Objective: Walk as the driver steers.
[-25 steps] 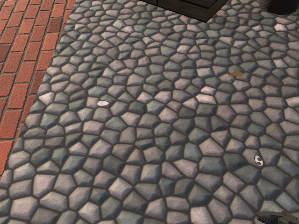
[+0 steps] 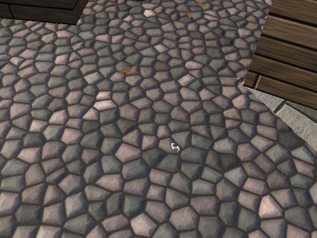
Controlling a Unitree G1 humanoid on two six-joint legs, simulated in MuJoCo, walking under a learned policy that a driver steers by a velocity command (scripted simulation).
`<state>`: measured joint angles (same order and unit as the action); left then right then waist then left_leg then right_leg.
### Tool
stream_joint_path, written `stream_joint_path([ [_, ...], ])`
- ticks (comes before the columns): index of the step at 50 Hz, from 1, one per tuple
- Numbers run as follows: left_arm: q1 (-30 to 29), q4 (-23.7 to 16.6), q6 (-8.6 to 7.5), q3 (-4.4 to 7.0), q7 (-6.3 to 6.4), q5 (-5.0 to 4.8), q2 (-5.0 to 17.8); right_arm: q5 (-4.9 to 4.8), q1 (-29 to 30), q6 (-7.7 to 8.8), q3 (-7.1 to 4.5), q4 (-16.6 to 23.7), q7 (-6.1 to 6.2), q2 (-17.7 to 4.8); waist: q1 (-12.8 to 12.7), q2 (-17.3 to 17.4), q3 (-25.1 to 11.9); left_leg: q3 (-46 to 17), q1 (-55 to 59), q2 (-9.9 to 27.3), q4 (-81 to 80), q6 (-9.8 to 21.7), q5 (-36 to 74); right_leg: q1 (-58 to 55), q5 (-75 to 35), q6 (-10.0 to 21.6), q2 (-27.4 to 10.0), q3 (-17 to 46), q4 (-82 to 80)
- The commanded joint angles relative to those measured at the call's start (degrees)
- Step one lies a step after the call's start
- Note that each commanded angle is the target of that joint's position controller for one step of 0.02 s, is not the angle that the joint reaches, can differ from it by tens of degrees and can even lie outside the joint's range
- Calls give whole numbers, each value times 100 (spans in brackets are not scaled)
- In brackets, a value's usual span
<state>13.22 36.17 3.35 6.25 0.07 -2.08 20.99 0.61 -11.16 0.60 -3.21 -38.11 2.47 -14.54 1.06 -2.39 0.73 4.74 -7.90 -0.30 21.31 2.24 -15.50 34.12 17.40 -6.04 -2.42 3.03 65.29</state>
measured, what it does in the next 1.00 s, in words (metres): walks ahead, turning left: right foot, then left foot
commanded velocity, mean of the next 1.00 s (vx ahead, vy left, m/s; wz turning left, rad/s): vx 0.84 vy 0.00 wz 0.53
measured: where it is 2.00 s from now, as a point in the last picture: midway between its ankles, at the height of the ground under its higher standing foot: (89, 111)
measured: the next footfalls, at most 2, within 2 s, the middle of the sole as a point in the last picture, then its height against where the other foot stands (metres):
right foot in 0.24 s outside the picture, level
left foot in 0.70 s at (139, 229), level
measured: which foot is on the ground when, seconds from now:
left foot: down 0.00-0.24, up 0.26-0.68, down 0.70-1.00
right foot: up 0.00-0.22, down 0.24-0.70, up 0.72-1.00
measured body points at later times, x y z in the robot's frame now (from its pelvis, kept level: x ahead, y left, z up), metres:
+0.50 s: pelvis +0.22 -0.07 -0.01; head +0.23 -0.08 +0.44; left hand +0.18 +0.21 -0.12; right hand +0.40 -0.31 -0.12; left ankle +0.28 +0.07 -0.65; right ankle +0.11 -0.19 -0.74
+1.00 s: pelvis +0.60 +0.10 -0.01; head +0.63 +0.12 +0.44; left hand +0.67 +0.41 -0.08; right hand +0.76 -0.15 -0.13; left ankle +0.49 +0.05 -0.74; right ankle +0.88 +0.06 -0.68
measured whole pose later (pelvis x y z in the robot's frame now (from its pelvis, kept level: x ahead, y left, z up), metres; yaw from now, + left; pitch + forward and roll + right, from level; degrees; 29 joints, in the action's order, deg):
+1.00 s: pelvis +0.60 +0.10 -0.01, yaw +36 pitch +1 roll +1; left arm 2.8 34.7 -3.3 -1.0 -1.8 2.8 15.2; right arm -0.1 -25.6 4.6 -3.1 -48.6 -1.0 -17.7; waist 3.8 -0.9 2.6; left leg -6.4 3.1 -11.8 14.7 10.2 -17.5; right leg 42.3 -0.8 -1.1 -9.0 1.6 43.9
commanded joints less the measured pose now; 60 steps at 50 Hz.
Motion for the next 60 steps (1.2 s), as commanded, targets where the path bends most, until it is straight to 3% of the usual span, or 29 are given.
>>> stream_joint_path([
  [1,-1019,-880,-273,-84,-55,42,181,-45,-739,177,-303,117,-46,-1138,582,749,121,-1991,1363,1785,-1341,987,-1519,1672,-50,85,-176,158,-471],
  [6,-1160,-775,-675,-240,-145,59,-45,-196,-670,345,-252,-54,-244,-1152,331,884,497,-1464,387,1498,-1583,1044,-692,211,-198,391,-84,-334,-2330],
  [7,-1270,-690,-401,-240,-337,634,35,205,-914,333,-240,-320,-373,-1074,389,932,358,-1097,201,1170,-1456,816,-710,-375,64,486,176,-761,-2793],
  [9,-1126,-710,-356,-243,-387,506,-37,163,-1073,300,-269,-501,-460,-1168,295,1418,407,-1251,-398,1216,-1209,834,-348,-1448,124,624,407,-861,-3278],
  [10,-581,-554,-402,-221,-342,455,-22,71,-879,281,-277,-508,-463,-1203,-116,1279,310,-1237,-817,1213,-839,785,-20,-2336,-299,702,419,-807,-3715],
  [11,354,-213,-483,-114,-249,471,203,31,-741,295,-242,-497,-456,-1087,-620,831,-98,-1018,-1457,957,120,691,645,-3753,-349,783,427,-666,-3871],
  [12,1576,13,-575,26,-131,593,650,3,-424,334,-132,-317,-469,-767,-1348,-176,-895,-548,-2487,397,2085,521,-28,-5278,872,899,-705,547,-4302],
  [13,2181,51,-640,107,-24,688,1402,-30,-75,379,27,122,-419,-93,-1486,-1646,-1200,-593,-3939,-182,4014,422,-1967,-5754,2898,936,-2225,2618,-5163],
  [14,1574,-70,-621,83,62,641,1222,-34,-163,314,-73,132,-375,-534,-1234,-903,-994,-1205,-4258,-141,4828,463,-1174,-4791,3396,1246,-2456,3499,-5436],
  [15,922,-70,-617,-97,48,573,680,-23,-90,252,-137,61,-414,-700,-791,-536,-275,-1219,-4314,205,4942,443,-616,-4219,2787,1139,-2103,2548,-5293],
  [17,302,-75,-670,-263,9,450,129,15,-592,149,-155,-296,-548,-683,-280,-642,-18,-912,-3758,527,4686,183,-23,-3474,1401,933,-1474,1136,-5519],
  [19,417,88,-758,-296,31,395,3,109,-587,8,-142,-372,-666,-595,-190,-665,196,-749,-3764,621,5003,56,370,-3202,643,909,-1280,376,-5715],
  [28,1072,911,-973,-277,77,424,-37,90,1167,-50,86,245,-880,-364,-165,-27,1087,131,-4057,568,3332,449,1469,-3417,-2414,808,-1054,-1701,-6221],
  [31,1186,1046,-906,-236,163,421,354,16,1216,-66,151,344,-825,-361,16,-174,660,855,-2777,-67,2502,841,1167,-3914,-6806,663,-1080,-2105,-5375],
  [33,958,992,-726,-127,248,490,778,-23,25,-81,34,57,-717,-700,724,-524,-138,826,-1551,-444,2466,1070,421,-4237,-8696,689,-1328,-2031,-3664],
  [35,604,816,-604,-79,169,504,898,15,-2057,-27,-307,-600,-513,-1316,1574,-222,-1100,131,1270,-679,1738,1364,-219,-2858,-7048,875,-1232,-1789,-471],
  [36,398,727,-668,-221,40,486,222,-120,-1630,-106,-480,-629,-378,-1648,1100,1258,-644,-1214,2025,70,1281,1483,-715,-929,-575,716,-8,-1651,1737],
  [37,525,-46,-842,-332,-17,363,23,89,-1156,-172,-546,-336,-421,-2255,439,1905,-1317,-4681,3169,1281,132,2638,-1269,1291,927,450,649,-622,3263],
  [38,-70,-133,-998,-332,-2,434,320,56,-1370,-150,-546,-271,-387,-2001,772,500,-1304,-5067,3019,1452,-507,2505,-1385,1617,409,551,252,226,3009],
  [40,-147,-128,-1060,-415,3,445,207,55,-1215,2,-412,-538,-288,-1483,129,-340,8,-4256,1159,1170,-831,2034,-568,1173,154,547,-250,231,1683],
  [42,121,7,-814,-469,-11,664,130,40,-755,179,-284,-441,-212,-1269,-322,-330,277,-3329,-14,628,-844,1867,35,498,305,383,-455,217,1069],
  [47,-1032,-411,-658,-669,-184,557,-245,-38,-1010,475,-162,-588,-297,-1000,-53,63,765,-2029,-1175,-54,-1466,1468,1359,-57,-1420,301,-559,-479,-1607],
  [50,-1597,-445,-711,-700,-247,354,-320,-130,-1539,630,-134,-832,-367,-1018,442,237,631,-1623,-458,155,-1837,993,2933,-614,-3092,741,-271,-862,-2930],
  [53,-1595,-354,-737,-595,-228,337,-43,-18,-1643,664,-141,-1016,-286,-1266,388,470,327,-1108,1138,444,-1480,643,5077,-555,-2769,1113,127,-1038,-3497],
  [55,-991,-139,-739,-462,-209,327,275,124,-1569,591,-188,-1072,-158,-1503,-52,866,-182,-830,1837,718,-572,431,7207,-1076,-1886,1276,618,-1120,-3409],
  [57,1180,576,-673,-260,-122,231,641,353,-992,412,-227,-969,-49,-1584,-1180,982,-1007,-460,1597,822,1932,319,8013,-2779,-1213,1472,849,-1030,-3318],
  [58,2404,901,-614,-117,-45,252,860,365,-548,384,-198,-848,-24,-1487,-1853,691,-1310,-233,409,509,4264,272,6733,-4079,-441,1752,435,-445,-3186],
  [59,2232,1004,-593,32,-37,433,1391,131,-1227,474,49,-559,-195,-448,-834,-1534,-1492,-411,-2759,-636,6962,-205,-23,-5977,536,2915,-1092,2817,-3369],
  [60,1607,873,-554,-23,-122,332,895,135,-1062,644,137,-448,-210,-690,-778,-916,-1692,-1069,-3571,-723,7169,-86,-792,-5861,518,3115,-1430,4887,-4789],
])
